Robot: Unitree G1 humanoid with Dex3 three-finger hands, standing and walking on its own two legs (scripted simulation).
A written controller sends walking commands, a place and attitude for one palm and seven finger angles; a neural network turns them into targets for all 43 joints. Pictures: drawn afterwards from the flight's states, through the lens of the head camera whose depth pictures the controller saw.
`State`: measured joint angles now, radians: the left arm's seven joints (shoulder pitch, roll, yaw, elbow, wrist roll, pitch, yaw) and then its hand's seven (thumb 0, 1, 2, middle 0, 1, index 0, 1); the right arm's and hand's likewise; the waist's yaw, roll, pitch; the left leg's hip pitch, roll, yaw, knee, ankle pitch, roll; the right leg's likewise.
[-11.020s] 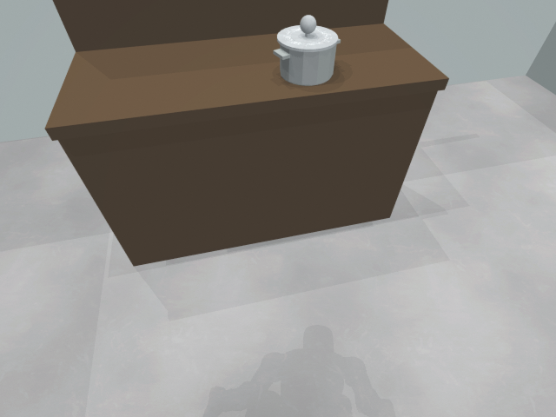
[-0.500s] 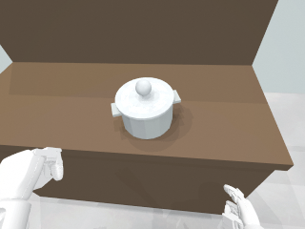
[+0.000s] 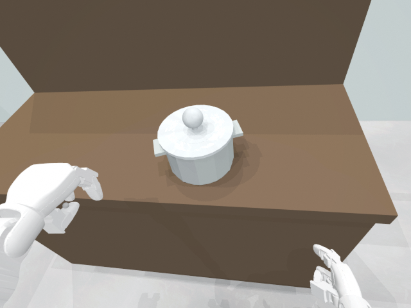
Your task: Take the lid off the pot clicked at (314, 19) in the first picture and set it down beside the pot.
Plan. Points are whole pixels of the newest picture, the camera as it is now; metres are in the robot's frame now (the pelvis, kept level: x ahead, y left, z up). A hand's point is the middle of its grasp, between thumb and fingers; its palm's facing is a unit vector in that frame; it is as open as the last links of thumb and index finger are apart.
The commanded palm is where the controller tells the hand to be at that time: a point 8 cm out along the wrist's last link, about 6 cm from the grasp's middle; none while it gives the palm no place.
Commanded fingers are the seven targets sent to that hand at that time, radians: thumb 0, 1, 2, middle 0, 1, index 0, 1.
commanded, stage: reach forward and open the fingers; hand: left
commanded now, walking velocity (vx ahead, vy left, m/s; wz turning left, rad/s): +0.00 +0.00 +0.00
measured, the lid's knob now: (192, 117) +0.50 +0.09 +0.10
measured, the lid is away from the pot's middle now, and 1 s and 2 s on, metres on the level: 0.00 0.00 0.00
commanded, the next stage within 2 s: move the open hand above the knob in 0.44 s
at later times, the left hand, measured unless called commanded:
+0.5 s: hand (72, 157) +0.29 +0.25 +0.19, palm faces -0.01 +0.01 -1.00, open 10.2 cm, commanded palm +0.26 +0.23 +0.25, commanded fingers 0.00 -0.38 1.59 -0.85 -0.08 -0.85 -0.08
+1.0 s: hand (124, 140) +0.34 +0.18 +0.18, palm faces -0.07 +0.02 -1.00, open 10.2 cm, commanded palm +0.31 +0.19 +0.25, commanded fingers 0.00 -0.38 1.60 -0.85 -0.08 -0.85 -0.08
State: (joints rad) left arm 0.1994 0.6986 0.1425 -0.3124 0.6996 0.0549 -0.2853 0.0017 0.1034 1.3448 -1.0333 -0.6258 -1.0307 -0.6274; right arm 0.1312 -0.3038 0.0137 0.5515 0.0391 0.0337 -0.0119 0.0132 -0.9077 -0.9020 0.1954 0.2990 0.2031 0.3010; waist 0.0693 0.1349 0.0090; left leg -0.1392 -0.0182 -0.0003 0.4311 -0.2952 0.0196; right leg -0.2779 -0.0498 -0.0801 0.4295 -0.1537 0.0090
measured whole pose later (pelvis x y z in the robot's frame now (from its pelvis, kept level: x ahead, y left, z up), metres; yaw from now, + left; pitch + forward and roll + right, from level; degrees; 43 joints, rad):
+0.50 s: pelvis -0.03 +0.00 +0.00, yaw -1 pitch -1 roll +1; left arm -0.22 0.72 0.06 -0.09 0.73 0.11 -0.33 0.00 -0.36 1.55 -0.86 -0.09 -0.86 -0.09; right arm 0.13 -0.30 0.04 0.56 0.06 0.04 -0.01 0.01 -0.91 -0.90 0.20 0.30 0.20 0.30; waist 0.05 0.12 0.01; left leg -0.16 -0.03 0.02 0.45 -0.27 0.02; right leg -0.32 -0.06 -0.06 0.47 -0.14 0.00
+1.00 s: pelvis -0.01 -0.01 +0.00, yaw +0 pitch +1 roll +2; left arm -0.38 0.64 -0.10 -0.08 0.78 0.17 -0.38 0.00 -0.38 1.60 -0.87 -0.08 -0.86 -0.08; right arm 0.10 -0.31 0.04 0.55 0.06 0.08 0.01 0.01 -0.91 -0.90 0.19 0.30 0.20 0.30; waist 0.03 0.14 0.01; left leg -0.18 -0.03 0.01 0.44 -0.28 0.01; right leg -0.35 -0.06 -0.07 0.50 -0.17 -0.01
